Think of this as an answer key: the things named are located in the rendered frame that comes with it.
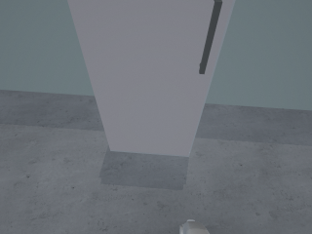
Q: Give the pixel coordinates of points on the handle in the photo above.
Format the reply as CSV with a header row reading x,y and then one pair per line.
x,y
210,36

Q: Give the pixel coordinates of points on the fridge door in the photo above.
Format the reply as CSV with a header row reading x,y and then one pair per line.
x,y
143,59

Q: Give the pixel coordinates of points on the right robot thigh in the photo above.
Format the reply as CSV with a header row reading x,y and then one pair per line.
x,y
193,227

